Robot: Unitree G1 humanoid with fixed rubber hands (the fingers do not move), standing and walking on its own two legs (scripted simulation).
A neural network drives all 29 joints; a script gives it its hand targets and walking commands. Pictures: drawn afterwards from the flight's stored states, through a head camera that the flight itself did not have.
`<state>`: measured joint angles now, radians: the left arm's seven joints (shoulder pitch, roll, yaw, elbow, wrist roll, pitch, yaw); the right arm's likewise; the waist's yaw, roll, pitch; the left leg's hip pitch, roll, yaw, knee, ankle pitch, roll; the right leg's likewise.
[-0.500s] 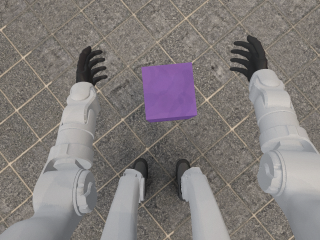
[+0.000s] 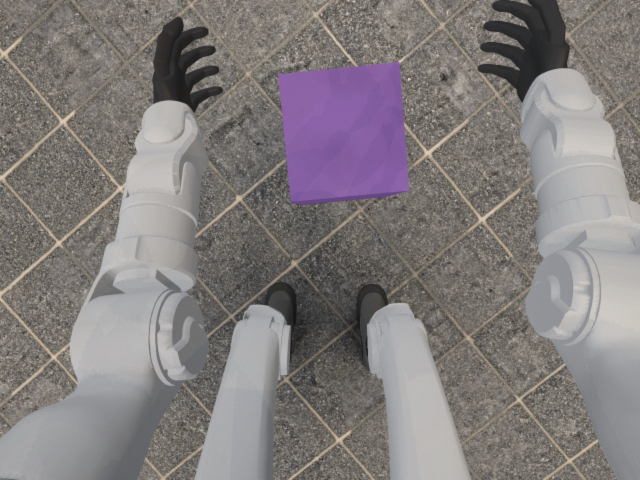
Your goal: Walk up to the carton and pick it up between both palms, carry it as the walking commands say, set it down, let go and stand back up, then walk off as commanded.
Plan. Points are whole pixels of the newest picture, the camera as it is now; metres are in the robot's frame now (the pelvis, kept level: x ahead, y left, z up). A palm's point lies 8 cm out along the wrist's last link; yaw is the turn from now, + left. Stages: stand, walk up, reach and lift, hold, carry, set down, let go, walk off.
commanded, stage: reach and lift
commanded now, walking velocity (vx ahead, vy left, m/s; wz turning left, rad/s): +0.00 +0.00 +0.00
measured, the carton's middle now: (341, 146) +0.52 -0.03 -0.49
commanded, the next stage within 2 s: none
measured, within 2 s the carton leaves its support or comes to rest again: neither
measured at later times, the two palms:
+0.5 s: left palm (222, 126) +0.52 +0.15 -0.30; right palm (474, 110) +0.53 -0.22 -0.30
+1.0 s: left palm (243, 146) +0.51 +0.15 -0.42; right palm (446, 133) +0.52 -0.22 -0.42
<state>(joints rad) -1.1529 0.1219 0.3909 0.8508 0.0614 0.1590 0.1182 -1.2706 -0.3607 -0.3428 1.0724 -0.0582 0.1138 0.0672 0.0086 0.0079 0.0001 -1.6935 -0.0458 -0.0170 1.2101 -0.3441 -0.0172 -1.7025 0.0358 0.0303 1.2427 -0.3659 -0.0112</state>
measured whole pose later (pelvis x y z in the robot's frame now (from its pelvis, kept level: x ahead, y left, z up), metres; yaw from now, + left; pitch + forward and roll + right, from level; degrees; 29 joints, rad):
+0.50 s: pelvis -0.04 -0.01 -0.14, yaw +1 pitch +36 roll +3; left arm -1.43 0.27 0.25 0.86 -0.14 0.19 0.18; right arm -1.53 -0.48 -0.11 0.99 0.15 0.19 -0.06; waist 0.01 0.02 0.43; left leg -1.93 -0.06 -0.01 1.80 -0.51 -0.05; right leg -1.95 0.05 0.02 1.85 -0.53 -0.03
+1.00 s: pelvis -0.05 +0.00 -0.24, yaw +0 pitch +32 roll +2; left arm -1.60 0.29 0.18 1.16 -0.18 0.13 0.15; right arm -1.69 -0.52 -0.04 1.29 0.18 0.12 -0.02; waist 0.01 0.04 0.53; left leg -2.18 -0.06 0.01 2.16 -0.54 -0.03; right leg -2.19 0.04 0.00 2.19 -0.56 -0.01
